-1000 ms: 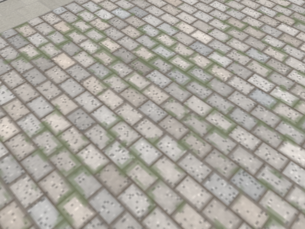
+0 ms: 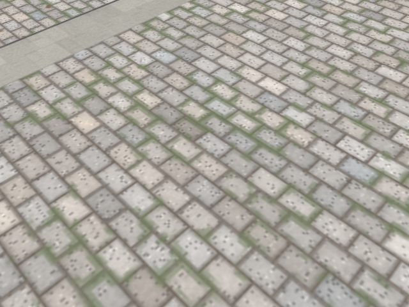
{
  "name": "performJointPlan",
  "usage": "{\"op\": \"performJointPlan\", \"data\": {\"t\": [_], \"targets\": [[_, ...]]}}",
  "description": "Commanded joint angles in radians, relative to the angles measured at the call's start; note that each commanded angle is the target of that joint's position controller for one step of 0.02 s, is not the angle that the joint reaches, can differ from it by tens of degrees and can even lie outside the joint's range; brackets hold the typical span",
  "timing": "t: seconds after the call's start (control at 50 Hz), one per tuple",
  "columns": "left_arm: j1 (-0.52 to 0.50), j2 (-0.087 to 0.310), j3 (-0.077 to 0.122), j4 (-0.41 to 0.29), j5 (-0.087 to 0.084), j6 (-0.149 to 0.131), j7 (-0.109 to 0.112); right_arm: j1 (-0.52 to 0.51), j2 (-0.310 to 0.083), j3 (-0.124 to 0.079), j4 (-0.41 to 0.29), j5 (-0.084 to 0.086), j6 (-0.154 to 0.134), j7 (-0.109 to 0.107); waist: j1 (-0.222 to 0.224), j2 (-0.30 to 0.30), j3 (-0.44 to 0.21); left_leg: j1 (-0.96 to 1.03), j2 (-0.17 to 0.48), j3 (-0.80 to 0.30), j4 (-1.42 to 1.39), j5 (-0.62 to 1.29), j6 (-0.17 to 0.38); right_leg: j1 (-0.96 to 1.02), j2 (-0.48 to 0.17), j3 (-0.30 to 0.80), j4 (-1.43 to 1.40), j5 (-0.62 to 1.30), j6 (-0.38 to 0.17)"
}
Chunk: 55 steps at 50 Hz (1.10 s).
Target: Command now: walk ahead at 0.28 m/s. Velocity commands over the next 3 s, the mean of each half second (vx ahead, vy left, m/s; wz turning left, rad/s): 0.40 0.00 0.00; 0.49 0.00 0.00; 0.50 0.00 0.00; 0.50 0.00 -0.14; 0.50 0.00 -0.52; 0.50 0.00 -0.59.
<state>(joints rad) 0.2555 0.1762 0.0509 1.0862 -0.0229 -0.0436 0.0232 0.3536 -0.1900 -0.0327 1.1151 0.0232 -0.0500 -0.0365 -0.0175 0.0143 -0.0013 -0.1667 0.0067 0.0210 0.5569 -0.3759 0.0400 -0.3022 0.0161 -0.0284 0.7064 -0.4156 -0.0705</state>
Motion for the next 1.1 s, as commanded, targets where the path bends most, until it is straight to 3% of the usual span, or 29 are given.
{"op": "performJointPlan", "data": {"t": [0.02,0.06,0.1,0.12,0.14,0.16,0.18,0.2,0.22,0.26,0.3,0.38,0.46,0.52,0.56,0.58,0.6,0.62,0.64,0.66,0.68,0.7,0.72,0.76,0.84,0.9,0.96,1.04,1.1], "targets": [[-0.116,0.052,0.004,-0.092,-0.010,-0.053,-0.019,0.038,-0.167,-0.035,-0.034,-0.002,-0.033,0.008,-0.011,0.134,0.190,-0.033,0.347,-0.484,-0.380,-0.305,0.221,-0.262,-0.057,0.019,0.107,-0.055,-0.033],[-0.063,0.060,0.010,-0.074,-0.018,-0.063,-0.023,-0.025,-0.163,-0.035,-0.058,0.014,-0.032,0.018,0.039,0.112,0.167,-0.084,0.262,-0.320,-0.332,-0.187,0.150,-0.087,-0.041,-0.028,-0.109,-0.008,-0.043],[0.113,0.083,0.032,0.004,-0.007,-0.057,-0.022,-0.055,-0.168,-0.036,-0.076,0.016,-0.026,0.022,0.104,0.077,0.092,-0.230,0.152,-0.174,-0.195,-0.001,0.098,0.246,0.023,-0.064,-0.199,0.157,-0.020],[0.259,0.133,0.052,0.037,-0.002,-0.054,-0.020,-0.100,-0.141,-0.027,-0.098,0.012,-0.031,0.023,0.164,-0.049,0.050,-0.332,0.076,-0.068,0.062,0.151,0.049,0.384,-0.089,0.121,-0.295,0.101,-0.059],[0.387,0.250,0.077,0.047,-0.003,-0.056,-0.023,-0.092,-0.064,-0.010,-0.131,0.008,-0.047,0.020,0.182,-0.329,-0.009,-0.543,-0.044,0.054,0.421,0.019,-0.012,0.539,-0.325,0.551,-0.477,0.024,-0.192],[0.365,0.191,0.050,0.043,0.016,-0.070,-0.029,-0.117,-0.073,-0.012,-0.147,0.014,-0.061,0.022,0.156,-0.268,-0.004,-0.649,-0.032,-0.069,0.651,-0.151,0.005,0.500,-0.420,0.756,-0.538,-0.030,-0.255],[0.262,0.139,0.029,0.014,0.017,-0.082,-0.030,-0.125,-0.092,-0.017,-0.155,0.029,-0.070,0.031,0.102,-0.156,0.064,-0.721,0.031,-0.113,0.744,-0.081,0.035,0.455,-0.409,0.662,-0.523,-0.028,-0.227],[0.187,0.113,0.016,-0.013,0.016,-0.086,-0.036,-0.124,-0.100,-0.020,-0.151,0.030,-0.074,0.036,0.072,-0.099,0.079,-0.716,0.073,-0.106,0.736,0.023,0.053,0.411,-0.356,0.526,-0.530,0.021,-0.185],[0.141,0.113,0.009,-0.029,0.015,-0.084,-0.043,-0.131,-0.110,-0.028,-0.148,0.019,-0.077,0.035,0.050,-0.062,0.092,-0.694,0.100,-0.096,0.674,0.103,0.057,0.368,-0.317,0.425,-0.545,0.114,-0.152],[0.151,0.079,-0.008,-0.028,0.021,-0.072,-0.042,-0.135,-0.118,-0.043,-0.145,0.008,-0.065,0.039,0.033,-0.080,0.085,-0.607,0.122,-0.065,0.572,0.175,0.043,0.316,-0.249,0.265,-0.557,0.314,-0.106],[0.204,0.098,-0.009,-0.017,0.026,-0.064,-0.031,-0.166,-0.085,-0.039,-0.154,0.003,-0.050,0.045,0.037,-0.085,0.084,-0.602,0.116,-0.030,0.505,0.219,0.017,0.305,-0.229,0.197,-0.565,0.434,-0.110],[0.218,0.148,-0.004,-0.033,0.030,-0.058,-0.008,-0.365,-0.057,-0.022,-0.230,-0.002,-0.042,0.048,0.068,-0.081,0.127,-0.575,0.091,-0.003,0.219,0.357,-0.012,0.240,-0.216,0.132,-0.606,0.454,-0.112],[0.268,0.160,0.005,-0.021,0.014,-0.058,-0.004,-0.479,-0.074,-0.014,-0.270,0.007,-0.044,0.066,0.088,-0.093,0.159,-0.519,0.065,0.013,0.068,0.424,0.001,0.267,-0.239,0.097,-0.624,0.429,-0.113],[0.266,0.167,0.015,-0.016,0.008,-0.050,-0.003,-0.514,-0.094,-0.016,-0.297,0.009,-0.053,0.083,0.069,-0.093,0.158,-0.507,0.058,0.007,0.004,0.379,0.038,0.367,-0.276,0.079,-0.571,0.521,-0.097],[0.237,0.193,0.024,-0.025,0.012,-0.042,-0.003,-0.445,-0.133,-0.034,-0.290,0.007,-0.060,0.087,0.014,-0.125,0.085,-0.360,0.011,0.039,-0.011,0.318,0.068,0.406,-0.280,0.059,-0.457,0.813,-0.076],[0.219,0.200,0.026,-0.030,0.017,-0.035,-0.003,-0.331,-0.168,-0.054,-0.260,0.008,-0.060,0.083,-0.049,-0.143,0.009,-0.207,-0.028,0.066,-0.005,0.296,0.090,0.398,-0.261,0.036,-0.319,0.994,-0.061],[0.200,0.190,0.021,-0.041,0.022,-0.029,-0.005,-0.142,-0.212,-0.079,-0.203,0.010,-0.056,0.076,-0.136,-0.140,-0.098,0.045,-0.035,0.061,-0.004,0.302,0.119,0.303,-0.214,0.005,-0.099,1.030,-0.031],[0.207,0.151,0.004,-0.069,0.038,-0.031,-0.009,0.045,-0.296,-0.101,-0.165,-0.003,-0.050,0.064,-0.177,0.001,-0.248,0.370,0.182,-0.209,0.002,0.242,0.183,0.043,-0.142,-0.026,0.254,0.670,0.003],[0.341,-0.008,-0.036,-0.063,0.016,-0.056,-0.024,0.094,-0.321,-0.097,-0.146,-0.021,-0.050,0.074,-0.083,0.273,-0.415,0.623,0.398,-0.737,-0.192,-0.027,0.337,-0.285,0.051,0.072,0.581,-0.114,0.049],[0.242,0.095,-0.012,-0.070,-0.014,-0.084,-0.026,0.040,-0.231,-0.072,-0.149,-0.013,-0.056,0.077,-0.109,0.181,-0.325,0.546,0.358,-0.777,-0.287,-0.087,0.281,-0.390,0.008,0.187,0.702,-0.124,0.019],[0.138,0.151,0.003,-0.111,-0.032,-0.097,-0.025,-0.062,-0.186,-0.058,-0.165,-0.006,-0.063,0.076,-0.083,0.136,-0.171,0.394,0.334,-0.610,-0.298,-0.006,0.235,-0.451,-0.043,0.147,0.712,-0.038,0.001],[0.086,0.163,0.007,-0.125,-0.025,-0.100,-0.014,-0.161,-0.156,-0.046,-0.189,-0.011,-0.070,0.079,-0.042,0.022,-0.106,0.220,0.306,-0.476,-0.320,0.137,0.212,-0.392,-0.103,0.126,0.662,0.069,-0.004],[0.071,0.159,0.018,-0.127,-0.007,-0.092,-0.004,-0.206,-0.128,-0.038,-0.191,-0.024,-0.076,0.085,-0.006,-0.003,-0.064,0.086,0.271,-0.378,-0.342,0.231,0.198,-0.333,-0.139,0.116,0.608,0.125,-0.004],[0.123,0.116,0.021,-0.121,-0.003,-0.063,-0.001,-0.203,-0.097,-0.027,-0.169,-0.033,-0.078,0.088,0.044,0.040,-0.047,-0.025,0.219,-0.275,-0.393,0.259,0.192,-0.245,-0.174,0.120,0.538,0.160,-0.008],[0.002,0.126,0.029,-0.173,0.009,-0.039,0.004,-0.120,-0.158,-0.035,-0.138,-0.030,-0.076,0.058,0.039,0.028,0.036,-0.062,0.212,-0.198,-0.462,0.301,0.211,-0.361,-0.199,0.097,0.367,0.265,0.032],[-0.111,0.125,0.030,-0.209,0.017,-0.043,-0.002,-0.055,-0.171,-0.035,-0.129,-0.027,-0.065,0.039,0.008,0.021,0.051,0.002,0.199,-0.157,-0.464,0.352,0.191,-0.439,-0.190,0.084,0.188,0.421,0.053],[-0.218,0.108,0.021,-0.237,0.013,-0.050,-0.015,-0.001,-0.177,-0.034,-0.121,-0.017,-0.059,0.033,-0.026,0.029,0.063,0.035,0.173,-0.100,-0.463,0.377,0.162,-0.404,-0.152,0.047,0.008,0.534,0.054],[-0.339,0.104,0.008,-0.276,0.002,-0.057,-0.038,0.077,-0.186,-0.037,-0.094,-0.010,-0.046,0.032,-0.068,0.032,0.094,0.155,0.204,-0.086,-0.426,0.380,0.159,-0.416,-0.122,0.025,-0.121,0.514,0.050],[-0.381,0.117,0.005,-0.307,-0.003,-0.067,-0.059,0.096,-0.199,-0.047,-0.081,-0.008,-0.030,0.027,-0.061,0.046,0.101,0.253,0.252,-0.096,-0.362,0.449,0.149,-0.414,-0.105,0.023,-0.178,0.418,0.022]]}}
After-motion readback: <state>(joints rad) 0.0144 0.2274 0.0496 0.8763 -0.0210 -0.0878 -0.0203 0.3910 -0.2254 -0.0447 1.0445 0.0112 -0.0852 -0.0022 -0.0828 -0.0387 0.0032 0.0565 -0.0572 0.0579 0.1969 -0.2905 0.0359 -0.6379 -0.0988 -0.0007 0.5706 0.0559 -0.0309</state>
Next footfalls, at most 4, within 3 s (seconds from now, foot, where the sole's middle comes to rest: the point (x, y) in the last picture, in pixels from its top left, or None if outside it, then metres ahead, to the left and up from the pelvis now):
0.60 left None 0.44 0.11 -0.77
1.18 right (245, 244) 0.76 -0.12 -0.77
1.76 left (180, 178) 1.08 0.12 -0.77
2.34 right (239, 132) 1.35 -0.14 -0.77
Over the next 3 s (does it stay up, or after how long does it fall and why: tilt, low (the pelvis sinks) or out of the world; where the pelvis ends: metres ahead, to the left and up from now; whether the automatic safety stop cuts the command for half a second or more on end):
stays up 1.58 -0.12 0.01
